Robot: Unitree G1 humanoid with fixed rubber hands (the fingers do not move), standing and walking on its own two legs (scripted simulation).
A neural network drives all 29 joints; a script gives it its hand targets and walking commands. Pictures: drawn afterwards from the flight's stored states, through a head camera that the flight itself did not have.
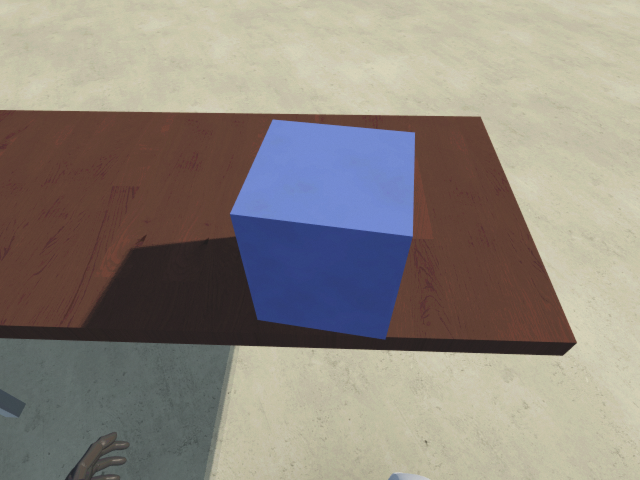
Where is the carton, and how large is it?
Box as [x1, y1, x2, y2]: [230, 120, 414, 339]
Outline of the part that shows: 272,120 230,213 257,319 384,339 412,237 414,132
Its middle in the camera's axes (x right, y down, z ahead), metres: +0.02 -0.01 +0.60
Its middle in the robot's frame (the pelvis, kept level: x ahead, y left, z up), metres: +0.46 +0.00 +0.02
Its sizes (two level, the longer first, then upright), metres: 0.210 0.200 0.250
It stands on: a table, 0.65 m high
